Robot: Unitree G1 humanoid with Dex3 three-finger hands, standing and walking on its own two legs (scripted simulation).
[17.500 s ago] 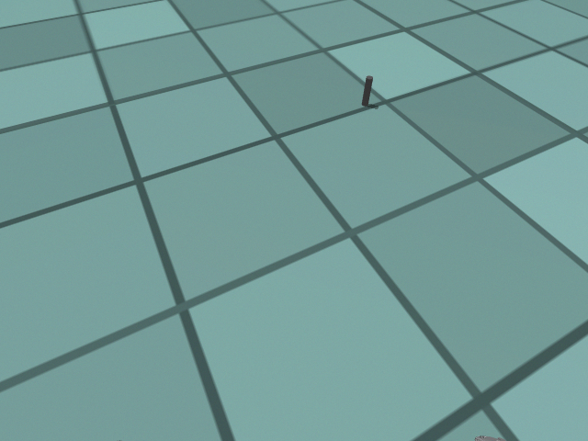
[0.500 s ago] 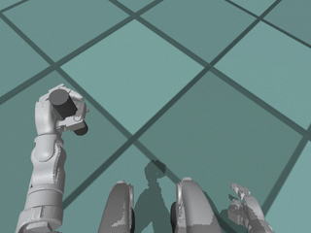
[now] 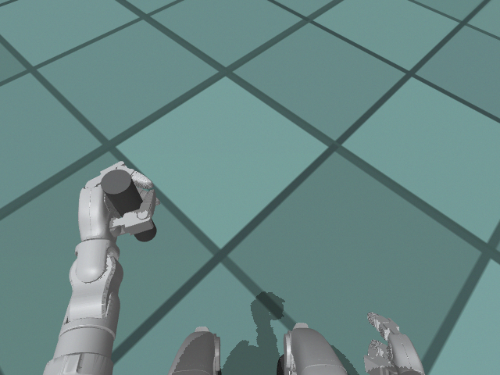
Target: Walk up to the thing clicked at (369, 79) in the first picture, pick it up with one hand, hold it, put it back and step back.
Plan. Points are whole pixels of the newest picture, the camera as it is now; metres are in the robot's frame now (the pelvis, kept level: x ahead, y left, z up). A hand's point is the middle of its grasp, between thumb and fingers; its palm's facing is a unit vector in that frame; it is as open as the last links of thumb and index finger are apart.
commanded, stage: lift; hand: left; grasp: from the side
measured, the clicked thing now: (133, 210) +0.36 +0.20 +0.02
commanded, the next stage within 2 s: hold in 0.48 s
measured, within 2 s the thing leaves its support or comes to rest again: neither
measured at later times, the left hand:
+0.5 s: hand (139, 190) +0.36 +0.17 +0.08, palm faces +0.14 -0.99 -0.02, open 5.0 cm
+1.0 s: hand (141, 185) +0.36 +0.16 +0.09, palm faces +0.14 -0.99 -0.01, open 4.9 cm
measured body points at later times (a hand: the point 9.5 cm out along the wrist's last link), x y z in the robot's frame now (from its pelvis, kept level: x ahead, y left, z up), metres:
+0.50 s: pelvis +0.02 +0.00 +0.03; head +0.08 +0.00 +0.47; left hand +0.35 +0.22 +0.08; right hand +0.15 -0.25 -0.08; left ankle +0.02 +0.12 -0.66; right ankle +0.03 -0.13 -0.66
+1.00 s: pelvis +0.02 -0.01 +0.04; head +0.07 +0.00 +0.49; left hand +0.34 +0.21 +0.10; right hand +0.15 -0.25 -0.07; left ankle +0.02 +0.12 -0.66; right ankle +0.03 -0.13 -0.66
